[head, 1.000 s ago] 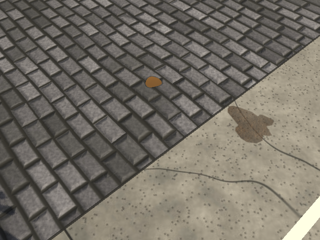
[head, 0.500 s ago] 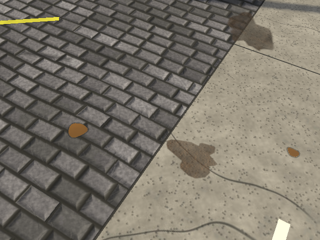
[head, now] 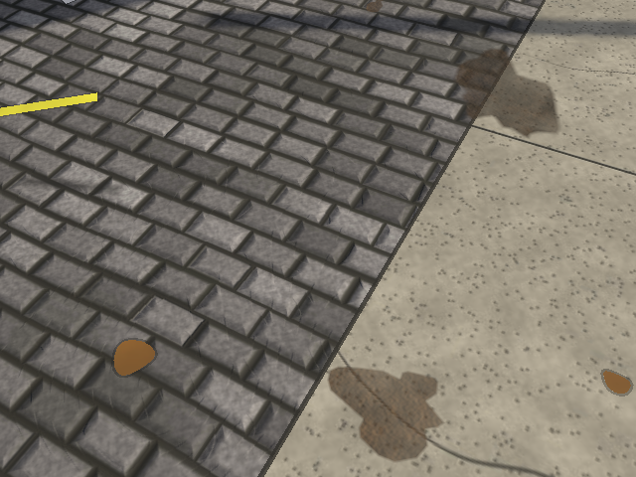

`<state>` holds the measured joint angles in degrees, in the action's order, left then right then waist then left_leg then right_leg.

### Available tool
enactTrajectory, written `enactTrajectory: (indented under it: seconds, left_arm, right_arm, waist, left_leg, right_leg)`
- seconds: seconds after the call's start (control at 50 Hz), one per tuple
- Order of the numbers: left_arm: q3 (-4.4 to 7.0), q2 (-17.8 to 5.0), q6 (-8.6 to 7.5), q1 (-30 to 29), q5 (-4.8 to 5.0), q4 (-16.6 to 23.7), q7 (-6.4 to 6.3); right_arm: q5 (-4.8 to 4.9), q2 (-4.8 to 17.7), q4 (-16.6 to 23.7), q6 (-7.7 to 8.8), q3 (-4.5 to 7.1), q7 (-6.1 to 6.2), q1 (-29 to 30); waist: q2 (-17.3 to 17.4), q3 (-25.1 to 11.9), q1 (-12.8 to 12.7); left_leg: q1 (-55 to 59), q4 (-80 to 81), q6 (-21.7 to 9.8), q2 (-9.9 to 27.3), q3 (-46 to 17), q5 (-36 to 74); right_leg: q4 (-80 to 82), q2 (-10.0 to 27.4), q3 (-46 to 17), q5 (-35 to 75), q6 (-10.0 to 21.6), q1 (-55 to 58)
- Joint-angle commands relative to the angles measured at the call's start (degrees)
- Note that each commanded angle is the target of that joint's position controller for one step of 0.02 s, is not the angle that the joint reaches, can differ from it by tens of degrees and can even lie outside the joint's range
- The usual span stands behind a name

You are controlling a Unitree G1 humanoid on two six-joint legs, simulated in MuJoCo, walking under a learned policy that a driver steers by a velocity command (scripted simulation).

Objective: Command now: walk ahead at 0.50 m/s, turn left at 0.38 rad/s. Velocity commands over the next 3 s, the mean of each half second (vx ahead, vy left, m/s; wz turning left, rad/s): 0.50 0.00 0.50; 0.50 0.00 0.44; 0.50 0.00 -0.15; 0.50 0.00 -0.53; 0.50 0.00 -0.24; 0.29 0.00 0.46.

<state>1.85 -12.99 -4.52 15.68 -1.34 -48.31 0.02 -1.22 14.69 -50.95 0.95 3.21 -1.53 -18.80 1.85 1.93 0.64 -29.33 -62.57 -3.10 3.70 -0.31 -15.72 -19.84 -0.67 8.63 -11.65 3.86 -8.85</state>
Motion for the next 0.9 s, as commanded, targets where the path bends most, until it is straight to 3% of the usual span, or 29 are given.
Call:
enactTrajectory:
  seconds: [0.02,0.1,0.2,0.26,0.28,0.3,0.32,0.34,0.36,0.38,0.4,0.42,0.44,0.48,0.54,0.64,0.74,0.8,0.82,0.84,0.86,0.88,0.9]
  left_arm:
    - [1.6,-6.0,-1.86,1.7,0.43,1.4,-0.44]
    - [1.47,-5.3,-1.82,3.7,0.22,-0.5,-0.64]
    - [2.11,-7.9,-1.25,7.7,0.14,-2.9,-1.27]
    - [2.55,-9.9,-0.25,7.8,-0.09,-3.6,-1.73]
    - [2.82,-10.9,0.31,7.5,-0.21,-3.7,-1.84]
    - [3.05,-11.8,0.96,7.4,-0.19,-3.6,-1.82]
    - [2.97,-11.8,1.26,6.7,-0.11,-2.8,-1.63]
    - [1.74,-6.5,0.95,8.2,0.86,0.5,-0.98]
    - [2.03,-7.2,0.33,4.9,0.59,3.9,-0.26]
    - [2.14,-8.4,-0.14,-1.7,0.21,5.2,-0.02]
    - [1.63,-7.4,-0.87,-1.8,0.76,5.3,0.11]
    - [1.67,-7.1,-0.96,-0.6,0.48,4.3,-0.03]
    - [1.69,-7.1,-0.11,0.4,-0.62,4.1,-0.07]
    - [1.6,-6.4,1.9,2.0,-1.62,3.8,0.3]
    - [1.4,-5.5,3.05,-2.1,-1.43,5.5,0.69]
    - [1.14,-5.9,2.93,-13.5,-0.99,9.2,0.93]
    - [0.54,-6.1,1.86,-19.9,-0.38,12.0,1.44]
    - [0.89,-7.5,1.1,-15.0,-0.3,11.0,1.32]
    - [1.41,-8.5,0.81,-10.4,-0.34,9.6,0.95]
    - [2.05,-9.5,0.24,-3.0,-0.51,7.2,0.37]
    - [2.85,-12.4,-0.41,5.1,-1.38,6.0,-0.44]
    - [4.24,-18.7,-0.23,9.9,-2.51,5.7,-0.81]
    - [4.28,-16.8,0.69,7.5,-0.88,4.8,-0.23]
  right_arm:
    - [-0.49,1.4,3.1,-0.55,0.74,-0.92,0.4]
    - [-0.5,0.4,6.0,-0.36,0.13,-1.75,8.5]
    - [-0.96,0.8,9.6,-0.27,-0.49,-2.66,16.8]
    - [-1.15,2.1,9.8,-0.39,0.08,-2.18,15.2]
    - [-1.16,2.9,9.1,-0.31,0.55,-1.86,11.7]
    - [-1.2,4.1,7.5,0.09,1.3,-1.44,5.9]
    - [-1.75,6.6,4.6,0.59,2.61,-0.64,-3.2]
    - [-2.11,13.8,4.1,0.48,4.73,0.33,-7.3]
    - [-0.11,17.0,5.5,0.04,5.27,0.31,-5.5]
    - [0.64,15.4,4.9,-0.39,4.94,0.69,-4.3]
    - [0.89,12.4,4.5,-0.28,4.19,1.13,-1.6]
    - [0.81,9.8,4.7,0.02,3.48,1.33,1.1]
    - [1.23,8.2,4.9,0.4,2.91,1.51,3.2]
    - [1.41,7.3,5.4,1.57,2.44,1.26,3.7]
    - [1.26,9.2,4.8,2.33,2.9,1.05,0.9]
    - [1.16,9.3,4.1,2.17,2.97,1.14,-4.8]
    - [0.45,10.0,3.8,2.08,3.02,1.81,-8.1]
    - [0.27,10.4,4.1,2.47,2.89,2.36,-5.9]
    - [0.22,10.8,4.1,2.71,2.9,2.32,-5.0]
    - [0.33,10.7,3.8,2.91,2.74,2.05,-4.5]
    - [0.56,8.5,4.4,3.26,2.01,1.65,-5.0]
    - [2.31,3.2,5.6,3.37,0.92,1.48,-11.7]
    - [0.78,6.3,4.4,3.11,1.13,1.65,-13.2]
  waist:
    - [-6.4,1.1,0.4]
    - [-6.0,3.4,-0.7]
    - [-5.4,4.8,-2.6]
    - [-6.5,2.2,-1.0]
    - [-7.1,-0.2,0.6]
    - [-6.8,-3.8,3.0]
    - [-3.7,-8.9,7.4]
    - [7.0,-14.9,7.0]
    - [9.6,-18.8,5.3]
    - [1.8,-11.8,6.0]
    - [-0.4,-5.4,3.8]
    - [-2.9,-2.2,1.0]
    - [-2.7,-1.1,-1.1]
    - [-1.5,-2.7,-2.5]
    - [-0.8,-1.6,-1.8]
    - [1.4,0.5,2.6]
    - [2.2,0.5,4.7]
    - [3.2,0.1,1.9]
    - [3.1,-1.4,-0.2]
    - [0.7,-4.9,-3.9]
    - [-3.2,-11.2,-7.2]
    - [-15.7,-18.2,-4.9]
    - [-15.7,-16.7,-3.2]
  left_leg:
    - [-7.8,0.0,0.6,2.3,-1.1,6.2]
    - [-9.5,11.4,1.0,2.1,0.9,14.2]
    - [-6.3,23.4,-1.9,0.3,6.1,13.6]
    - [-0.7,25.8,-5.1,-4.1,9.4,5.6]
    - [3.5,26.3,-6.5,-6.3,10.2,2.2]
    - [10.4,28.4,-8.0,-8.5,10.0,0.5]
    - [23.6,32.9,-10.2,-8.4,6.7,1.6]
    - [40.9,35.5,-16.4,7.5,-17.1,-5.1]
    - [46.6,45.3,-22.4,16.6,-44.2,0.2]
    - [42.9,46.7,-20.2,14.8,-35.8,3.0]
    - [34.8,47.1,-18.1,13.4,-28.5,8.0]
    - [28.4,47.7,-15.2,10.0,-23.1,13.6]
    - [23.8,48.3,-13.7,7.1,-19.1,18.2]
    - [20.5,49.0,-13.5,4.6,-15.7,23.7]
    - [18.7,50.7,-13.0,2.7,-14.4,21.8]
    - [23.9,50.8,-11.2,2.1,-16.8,18.4]
    - [29.2,46.5,-10.3,3.2,-18.7,26.1]
    - [27.7,43.8,-7.4,4.6,-19.3,31.0]
    - [27.0,39.9,-6.5,4.1,-18.8,37.5]
    - [26.3,30.5,-5.3,1.2,-16.1,41.1]
    - [20.3,16.8,-4.0,-2.1,-13.1,32.0]
    - [4.1,-1.9,-1.4,-11.1,-7.1,0.4]
    - [-3.5,-7.9,-1.8,-11.0,-7.6,-13.4]
  right_leg:
    - [12.3,15.7,-8.0,14.2,5.1,2.7]
    - [12.5,14.3,-1.6,16.4,4.8,3.5]
    - [10.2,16.3,2.9,23.9,3.9,9.5]
    - [0.9,16.7,5.7,46.1,2.7,14.6]
    - [-5.9,16.7,6.3,53.3,2.5,15.3]
    - [-15.7,16.5,6.6,53.7,2.2,14.0]
    - [-30.2,15.1,7.3,43.9,0.5,6.6]
    - [-51.2,9.2,7.4,11.0,-2.6,-14.1]
    - [-63.7,-1.4,-3.9,-20.1,-4.6,-28.7]
    - [-63.4,2.7,-10.4,-14.5,-3.9,-34.5]
    - [-58.7,5.1,-10.0,-9.2,-3.5,-33.6]
    - [-53.0,6.9,-10.1,-7.1,-3.4,-30.1]
    - [-49.7,7.6,-10.3,-6.6,-4.1,-26.5]
    - [-46.7,7.6,-9.9,-6.2,-5.3,-22.4]
    - [-40.2,7.4,-8.8,-1.6,-6.8,-24.8]
    - [-26.7,6.1,-9.3,7.9,-7.6,-30.7]
    - [-17.1,3.2,-9.1,9.5,-6.3,-28.9]
    - [-11.5,1.8,-9.0,7.0,-3.5,-17.7]
    - [-10.4,0.2,-8.2,4.3,-2.3,-11.2]
    - [-6.6,-0.7,-7.4,4.6,-1.0,-2.2]
    - [-5.2,7.1,-15.3,-1.7,1.5,9.6]
    - [-1.2,22.5,-41.3,-9.1,8.1,24.3]
    - [5.6,24.7,-55.1,-15.0,10.6,21.1]
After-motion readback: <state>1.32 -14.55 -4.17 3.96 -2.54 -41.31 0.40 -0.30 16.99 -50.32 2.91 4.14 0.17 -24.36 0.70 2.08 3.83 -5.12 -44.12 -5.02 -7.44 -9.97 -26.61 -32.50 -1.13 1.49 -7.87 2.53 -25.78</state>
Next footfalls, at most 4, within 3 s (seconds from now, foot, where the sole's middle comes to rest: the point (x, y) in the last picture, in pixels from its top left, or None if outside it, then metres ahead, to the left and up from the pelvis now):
0.32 left None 0.31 0.13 -0.78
0.86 right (305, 402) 0.66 0.08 -0.78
1.36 left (177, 357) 0.78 0.39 -0.78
1.90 right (236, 250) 1.10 0.27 -0.78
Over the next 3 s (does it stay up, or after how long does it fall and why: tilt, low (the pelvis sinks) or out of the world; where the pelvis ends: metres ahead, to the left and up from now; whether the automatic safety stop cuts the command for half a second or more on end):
stays up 1.49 0.35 -0.02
